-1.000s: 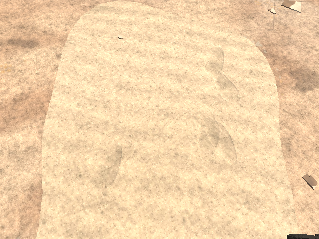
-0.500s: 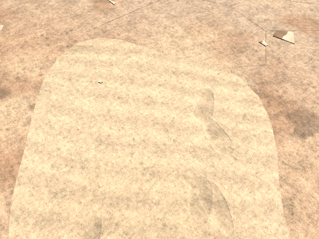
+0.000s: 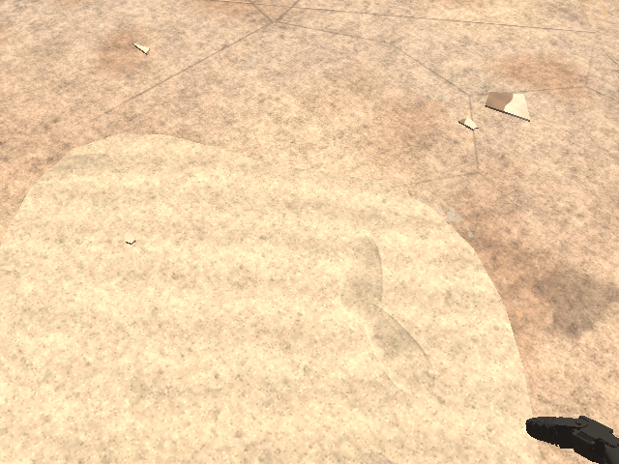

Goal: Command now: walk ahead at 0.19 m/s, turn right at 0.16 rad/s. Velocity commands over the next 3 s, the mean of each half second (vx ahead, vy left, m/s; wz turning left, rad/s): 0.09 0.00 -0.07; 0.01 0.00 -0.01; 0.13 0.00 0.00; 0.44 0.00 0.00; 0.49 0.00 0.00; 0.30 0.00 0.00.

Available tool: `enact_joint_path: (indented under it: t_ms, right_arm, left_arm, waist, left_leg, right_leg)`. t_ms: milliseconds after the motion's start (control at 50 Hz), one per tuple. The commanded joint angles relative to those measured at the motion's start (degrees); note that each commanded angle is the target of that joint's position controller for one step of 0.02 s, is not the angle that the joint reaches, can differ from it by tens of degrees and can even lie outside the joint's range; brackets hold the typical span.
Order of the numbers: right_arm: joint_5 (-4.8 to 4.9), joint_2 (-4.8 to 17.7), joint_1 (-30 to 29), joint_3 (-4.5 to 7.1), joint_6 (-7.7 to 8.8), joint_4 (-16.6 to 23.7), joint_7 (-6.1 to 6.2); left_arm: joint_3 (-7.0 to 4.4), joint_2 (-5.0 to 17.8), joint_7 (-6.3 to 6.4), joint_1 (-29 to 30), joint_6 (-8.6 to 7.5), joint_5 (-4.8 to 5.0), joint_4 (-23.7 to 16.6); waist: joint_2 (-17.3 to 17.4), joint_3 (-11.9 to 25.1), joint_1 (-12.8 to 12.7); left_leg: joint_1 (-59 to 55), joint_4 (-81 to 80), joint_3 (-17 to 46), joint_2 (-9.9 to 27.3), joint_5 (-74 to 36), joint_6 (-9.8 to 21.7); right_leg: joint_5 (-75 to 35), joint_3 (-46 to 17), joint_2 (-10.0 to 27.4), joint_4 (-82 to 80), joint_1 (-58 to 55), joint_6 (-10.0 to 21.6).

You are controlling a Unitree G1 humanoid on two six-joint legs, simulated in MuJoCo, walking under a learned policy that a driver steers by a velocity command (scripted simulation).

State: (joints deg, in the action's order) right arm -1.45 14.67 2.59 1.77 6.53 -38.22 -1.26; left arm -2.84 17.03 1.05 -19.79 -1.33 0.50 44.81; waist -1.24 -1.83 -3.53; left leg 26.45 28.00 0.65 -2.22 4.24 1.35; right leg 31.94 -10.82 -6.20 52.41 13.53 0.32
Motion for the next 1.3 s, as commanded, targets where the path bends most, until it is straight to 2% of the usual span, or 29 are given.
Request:
enact_joint_path:
  t_ms: [20, 40, 60, 80, 120, 160, 200, 220, 240, 260, 280, 300, 320, 340, 380, 440, 600, 820, 1200, 1220, 1240, 1280, 1300]
  right_arm:
    - [1.22, 6.55, 10.15, 2.05, -1.80, 0.57, 0.21]
    - [0.82, 4.74, 5.98, 1.06, -2.21, 0.70, 0.12]
    - [0.36, 4.28, 3.04, 0.72, -2.49, 0.55, 0.06]
    - [-0.03, 5.18, 1.16, 1.02, -2.87, 0.16, -0.08]
    - [-0.25, 6.11, 0.51, 1.46, -3.18, -0.66, 0.07]
    - [0.31, 6.49, 1.77, 1.55, -3.50, -1.90, 0.41]
    - [0.92, 6.27, 0.99, 1.22, -4.00, -2.60, 0.55]
    - [1.02, 5.37, 1.63, 0.79, -4.12, -3.20, 0.46]
    - [0.70, 3.92, 3.17, 0.17, -4.09, -4.18, 0.27]
    - [0.00, 3.74, 4.57, -0.01, -4.10, -4.64, 0.08]
    - [0.15, 3.46, 6.79, 0.12, -4.33, -4.89, 0.20]
    - [0.06, 4.67, 5.12, 0.27, -4.56, -5.34, 0.56]
    - [0.39, 4.81, 4.72, 0.43, -4.69, -5.50, 0.83]
    - [0.54, 4.44, 5.31, 0.38, -4.84, -6.17, 1.13]
    - [0.43, 4.37, 6.60, 0.43, -4.82, -7.22, 1.34]
    - [0.86, 4.35, 6.41, 0.51, -4.66, -8.51, 1.44]
    - [1.32, 5.04, 6.07, 0.89, -5.89, -12.64, 2.15]
    - [1.43, 5.41, 5.06, 1.18, -7.03, -18.00, 3.12]
    - [1.36, 3.90, 7.54, 0.67, -7.09, -23.73, 3.66]
    - [1.36, 3.24, 8.73, 0.49, -7.14, -24.42, 3.70]
    - [1.70, 3.70, 9.19, 0.68, -7.24, -24.64, 3.82]
    - [2.01, 4.52, 9.14, 1.01, -6.84, -24.07, 3.93]
    - [2.10, 4.03, 8.94, 0.93, -6.16, -23.57, 3.80]
  left_arm:
    - [-1.64, 8.34, 0.15, -2.78, 0.66, 0.61, -3.25]
    - [-1.61, 7.48, 0.45, 0.01, 1.72, 0.15, -4.01]
    - [-1.55, 6.23, 0.69, 0.45, 2.69, -0.24, -4.23]
    - [-1.11, 4.33, 0.86, -0.82, 3.27, -0.34, -3.76]
    - [-0.40, 1.95, 1.02, -2.22, 3.08, -0.82, -2.75]
    - [-0.34, 2.00, 0.84, -1.66, 2.81, -0.88, -2.29]
    - [-0.46, 2.10, 0.56, -0.93, 2.94, -1.14, -1.84]
    - [-0.52, 2.38, 0.49, 0.55, 3.07, -1.76, -2.25]
    - [-0.55, 3.39, 0.60, 2.56, 3.13, -2.59, -3.46]
    - [-0.89, 6.06, 0.93, 4.37, 3.17, -2.51, -4.88]
    - [-1.57, 8.18, 0.98, 6.14, 3.18, -1.79, -3.80]
    - [-1.12, 5.29, 0.72, 6.83, 2.81, -1.71, -4.01]
    - [-0.59, 3.58, 0.66, 6.79, 2.34, -2.08, -3.60]
    - [-0.46, 3.34, 0.61, 7.04, 1.81, -2.08, -3.57]
    - [-0.43, 3.21, 0.60, 6.23, 0.86, -1.56, -3.06]
    - [-0.46, 3.36, 0.75, 5.57, 0.55, -1.15, -2.42]
    - [-0.41, 2.83, 0.71, 6.06, 0.77, -0.90, -0.20]
    - [-0.31, 2.29, 0.87, 6.22, 0.70, -0.85, 5.03]
    - [0.68, 0.90, 1.35, 3.97, 0.69, -0.79, 13.07]
    - [0.82, 0.33, 1.40, 2.78, 0.77, -0.77, 13.94]
    - [0.57, 0.98, 1.57, 2.41, 0.94, -0.45, 14.24]
    - [0.09, 2.43, 1.82, 2.59, 0.84, -0.04, 13.66]
    - [0.02, 2.52, 1.76, 2.04, 0.34, 0.19, 13.53]
  waist:
    - [5.08, 14.92, 5.60]
    - [4.26, 9.58, 4.21]
    - [6.03, 6.92, 2.30]
    - [8.32, 5.31, 1.00]
    - [10.29, 6.73, 0.72]
    - [9.28, 9.81, 1.26]
    - [7.99, 9.63, 0.58]
    - [7.28, 8.40, 0.68]
    - [5.72, 6.53, 1.17]
    - [1.81, 4.16, 2.86]
    - [-5.27, 2.22, 5.61]
    - [-4.48, 0.43, 3.86]
    - [-4.15, -0.09, 3.84]
    - [-3.87, -0.01, 3.99]
    - [-2.96, 1.76, 3.88]
    - [-0.95, 3.70, 3.44]
    - [1.07, 3.85, 3.72]
    - [0.92, 2.28, 4.01]
    - [1.19, -0.55, 4.00]
    - [1.10, 0.67, 3.97]
    - [0.93, -0.29, 3.89]
    - [0.32, -4.59, 3.66]
    - [-0.19, -6.20, 3.40]
  left_leg:
    - [-31.85, -3.98, 24.10, 21.71, -21.13, 13.72]
    - [-23.29, -6.55, 20.39, 19.43, -16.38, 12.64]
    - [-16.06, -8.85, 17.34, 17.05, -12.92, 11.31]
    - [-10.24, -10.67, 13.31, 14.06, -12.31, 10.37]
    - [-7.60, -10.70, 8.95, 12.08, -17.55, 10.77]
    - [-9.50, -9.94, 8.67, 12.96, -16.23, 11.26]
    - [-7.51, -9.47, 8.05, 12.25, -4.10, 9.80]
    - [-5.77, -9.69, 7.90, 10.76, 5.66, 7.67]
    - [-3.50, -9.57, 7.71, 9.12, 14.78, 4.50]
    - [-2.31, -7.48, 5.88, 6.27, 21.64, 1.75]
    - [-5.99, -6.61, 2.13, 3.01, 19.36, 0.00]
    - [-9.08, -4.63, 1.52, 2.80, 16.27, -0.95]
    - [-10.00, -3.83, 1.49, 2.98, 14.01, -0.68]
    - [-10.47, -3.29, 1.74, 3.38, 11.70, -0.24]
    - [-11.15, -2.34, 1.61, 3.43, 6.50, 0.04]
    - [-12.84, -1.11, 1.60, 3.72, 0.41, -0.04]
    - [-15.82, -0.17, 1.82, 4.07, -4.43, -0.39]
    - [-17.04, -1.52, 1.77, 4.07, -2.71, -0.64]
    - [-15.34, -4.02, 1.23, 3.40, 4.10, -0.95]
    - [-15.74, -4.20, 0.57, 2.75, 9.98, -0.84]
    - [-14.39, -3.33, -0.26, 1.68, 19.21, -0.33]
    - [-8.87, -2.08, 0.15, 1.43, 33.69, 1.24]
    - [-6.90, -1.48, 0.79, 1.91, 34.85, 1.83]
  right_leg:
    - [3.23, 1.01, 5.16, 19.51, 20.91, -3.70]
    - [1.05, 2.14, 6.97, 15.32, 19.87, -4.16]
    - [-0.74, 3.00, 8.98, 9.57, 15.63, -4.36]
    - [-2.55, 5.35, 8.70, 3.67, 10.52, -4.73]
    - [-6.37, 7.79, 8.07, -5.25, 3.69, -4.94]
    - [-14.19, 8.24, 8.09, -12.09, -0.59, -4.38]
    - [-22.62, 9.31, 7.46, -20.17, -6.11, -3.06]
    - [-24.43, 9.00, 7.44, -23.28, -8.08, -2.10]
    - [-26.76, 5.89, 9.85, -25.86, -9.17, -0.81]
    - [-26.04, 2.18, 13.60, -28.04, -7.62, 1.00]
    - [-13.40, 2.62, 12.74, -28.15, 0.02, 2.82]
    - [-7.47, 3.40, 10.89, -29.53, 4.13, 2.49]
    - [-8.45, 3.69, 10.53, -29.83, 5.09, 1.54]
    - [-12.62, 4.12, 10.12, -29.28, 4.58, 0.74]
    - [-20.49, 4.67, 9.95, -27.11, 1.66, 0.18]
    - [-27.24, 5.29, 9.55, -25.15, -0.55, 0.25]
    - [-32.60, 6.19, 8.80, -24.82, -1.59, 0.48]
    - [-30.33, 7.43, 7.97, -26.91, -1.85, 0.25]
    - [-21.78, 8.66, 7.06, -29.78, -0.21, -0.04]
    - [-15.75, 9.20, 6.50, -30.21, -0.60, 0.13]
    - [-6.42, 9.47, 5.82, -30.00, 0.58, 0.86]
    - [8.85, 7.26, 6.81, -30.65, 4.85, 3.15]
    - [11.37, 5.12, 8.23, -31.44, 5.82, 4.30]
